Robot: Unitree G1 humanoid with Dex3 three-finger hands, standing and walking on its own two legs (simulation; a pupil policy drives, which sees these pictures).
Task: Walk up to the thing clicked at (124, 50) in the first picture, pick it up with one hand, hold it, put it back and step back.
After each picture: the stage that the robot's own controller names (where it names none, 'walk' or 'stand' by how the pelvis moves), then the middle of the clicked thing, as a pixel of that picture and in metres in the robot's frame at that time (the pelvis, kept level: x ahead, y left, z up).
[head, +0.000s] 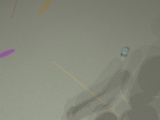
stand; (124, 53) +1.21 -0.36 -0.72
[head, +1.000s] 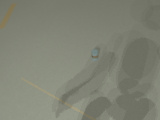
walk; (94, 55) +1.14 +0.03 -0.70
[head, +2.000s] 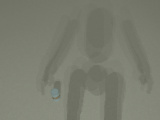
walk; (55, 95) +0.66 +0.31 -0.70
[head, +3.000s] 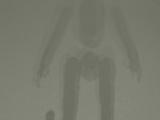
walk; out of the picture +0.37 +0.27 -0.71
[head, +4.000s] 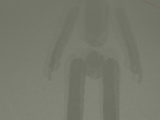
stand; out of the picture +0.28 +0.27 -0.72
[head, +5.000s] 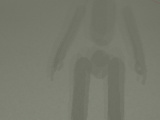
stand; out of the picture +0.29 +0.24 -0.72
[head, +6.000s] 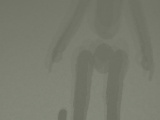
stand; out of the picture +0.34 +0.20 -0.71
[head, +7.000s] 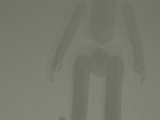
stand; out of the picture +0.33 +0.21 -0.72
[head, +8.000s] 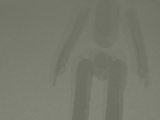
stand; out of the picture +0.32 +0.22 -0.73
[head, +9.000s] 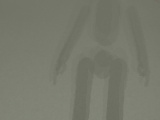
stand; out of the picture +0.30 +0.22 -0.73
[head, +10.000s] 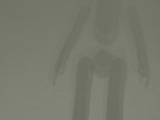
go down; out of the picture +0.31 +0.22 -0.73
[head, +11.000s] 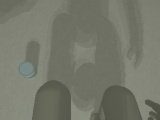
go down; (28, 71) +0.39 +0.27 -0.35
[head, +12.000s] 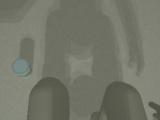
approach; (23, 69) +0.38 +0.28 -0.30
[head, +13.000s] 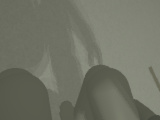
close in; out of the picture +0.36 +0.32 -0.22
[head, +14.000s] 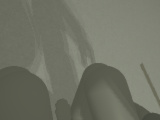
close; out of the picture +0.36 +0.32 -0.21
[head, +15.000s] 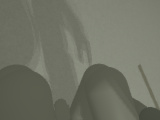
lift; out of the picture +0.34 +0.31 -0.22
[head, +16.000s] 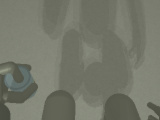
lift; (22, 83) +0.31 +0.23 -0.03
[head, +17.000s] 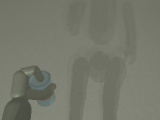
lift; (43, 89) +0.33 +0.17 +0.01
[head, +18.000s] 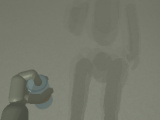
hold; (40, 92) +0.32 +0.18 +0.00
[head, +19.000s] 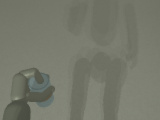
hold; (42, 90) +0.33 +0.18 +0.00
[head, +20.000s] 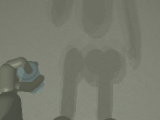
crouch; (31, 78) +0.37 +0.20 -0.05
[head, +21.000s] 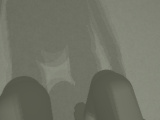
lower; out of the picture +0.39 +0.31 -0.17
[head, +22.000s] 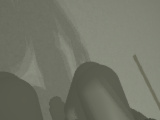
lower; out of the picture +0.38 +0.33 -0.22
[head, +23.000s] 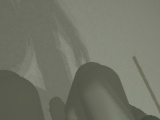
lower; out of the picture +0.38 +0.33 -0.22
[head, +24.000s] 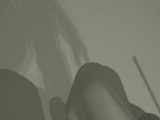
lower; out of the picture +0.38 +0.33 -0.22
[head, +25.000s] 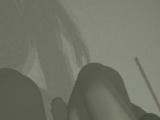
lower; out of the picture +0.37 +0.33 -0.21
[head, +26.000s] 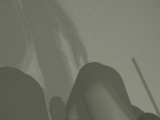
withdraw; out of the picture +0.36 +0.31 -0.22
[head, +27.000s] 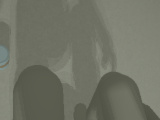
stand; out of the picture +0.38 +0.29 -0.25
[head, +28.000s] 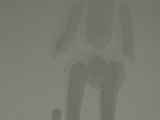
stand; out of the picture +0.34 +0.20 -0.63
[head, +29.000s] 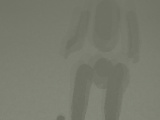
stand; out of the picture +0.34 +0.22 -0.66
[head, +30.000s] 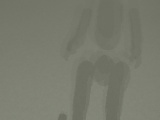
stand; out of the picture +0.34 +0.21 -0.67
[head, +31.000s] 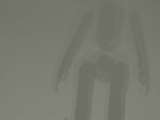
walk; out of the picture +0.36 +0.20 -0.72
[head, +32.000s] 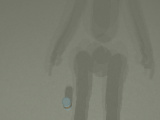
walk; (67, 103) +0.51 +0.20 -0.71
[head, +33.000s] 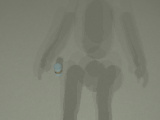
walk; (58, 69) +0.80 +0.24 -0.70
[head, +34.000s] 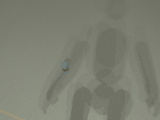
stand; (65, 67) +0.98 +0.24 -0.71
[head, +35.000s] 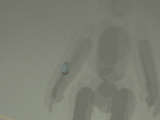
stand; (64, 71) +0.98 +0.26 -0.73
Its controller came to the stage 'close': yes
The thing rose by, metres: 0.71
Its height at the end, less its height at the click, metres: +0.00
